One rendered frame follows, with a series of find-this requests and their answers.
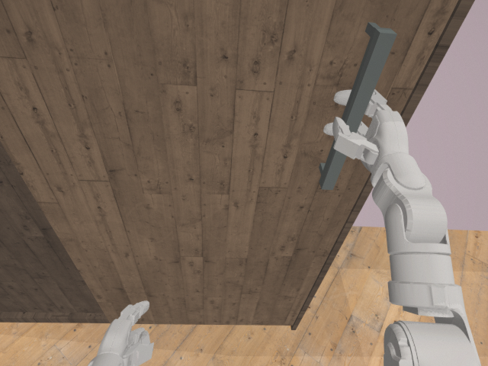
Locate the right robot hand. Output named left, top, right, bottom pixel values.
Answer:
left=323, top=90, right=409, bottom=174

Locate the left robot hand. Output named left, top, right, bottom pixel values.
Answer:
left=97, top=300, right=154, bottom=366

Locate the robot right forearm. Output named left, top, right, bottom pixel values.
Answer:
left=371, top=153, right=481, bottom=366

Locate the right robot upper arm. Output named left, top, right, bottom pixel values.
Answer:
left=384, top=320, right=479, bottom=366

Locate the handle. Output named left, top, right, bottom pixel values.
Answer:
left=319, top=22, right=397, bottom=190

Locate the wardrobe door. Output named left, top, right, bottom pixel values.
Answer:
left=0, top=0, right=458, bottom=326
left=0, top=142, right=104, bottom=313

